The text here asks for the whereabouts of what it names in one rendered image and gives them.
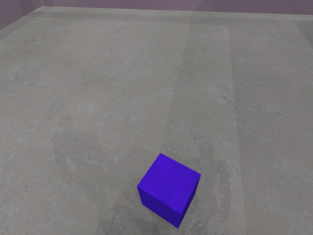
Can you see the carton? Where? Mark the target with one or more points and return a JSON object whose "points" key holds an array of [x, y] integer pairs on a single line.
{"points": [[168, 188]]}

